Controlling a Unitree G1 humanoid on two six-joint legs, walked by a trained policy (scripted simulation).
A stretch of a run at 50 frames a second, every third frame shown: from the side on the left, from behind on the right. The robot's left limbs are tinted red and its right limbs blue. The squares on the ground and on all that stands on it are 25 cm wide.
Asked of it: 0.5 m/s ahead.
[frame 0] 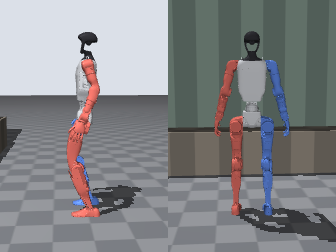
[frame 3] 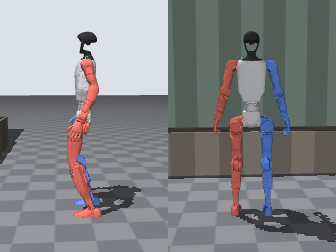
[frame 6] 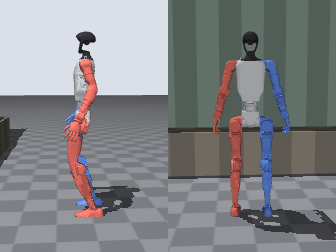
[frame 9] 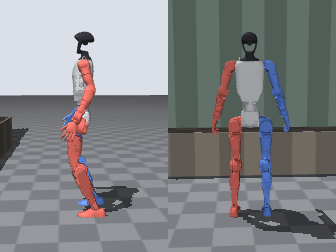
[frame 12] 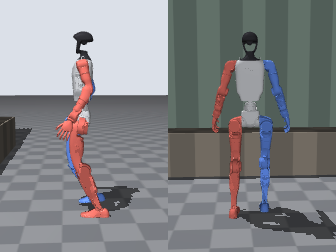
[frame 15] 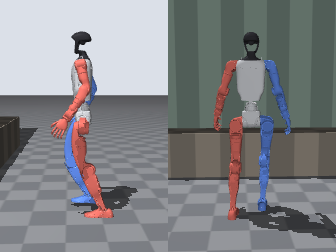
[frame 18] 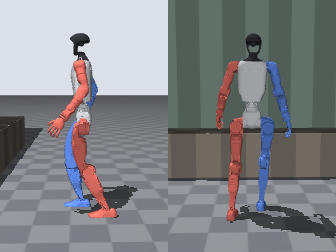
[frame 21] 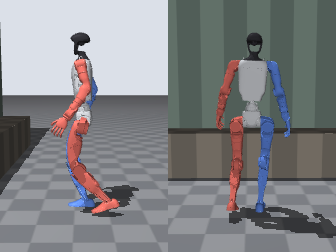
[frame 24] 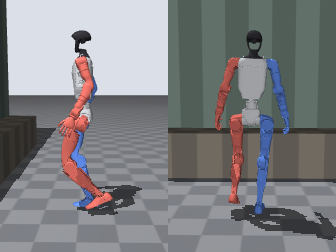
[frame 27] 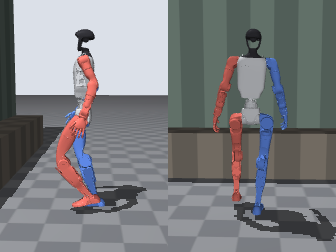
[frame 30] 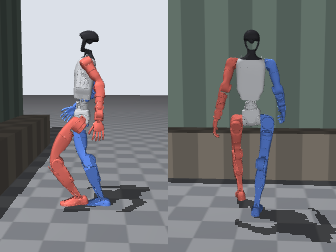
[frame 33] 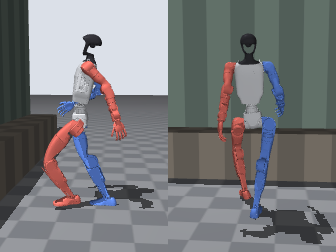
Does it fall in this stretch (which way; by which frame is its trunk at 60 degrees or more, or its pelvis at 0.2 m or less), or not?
no
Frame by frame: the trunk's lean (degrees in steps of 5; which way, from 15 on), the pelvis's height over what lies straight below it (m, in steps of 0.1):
0: 5, 0.8
3: 5, 0.8
6: 5, 0.8
9: 5, 0.8
12: 0, 0.8
15: 0, 0.8
18: 5, 0.8
21: 5, 0.8
24: 5, 0.8
27: 5, 0.8
30: 5, 0.8
33: 10, 0.7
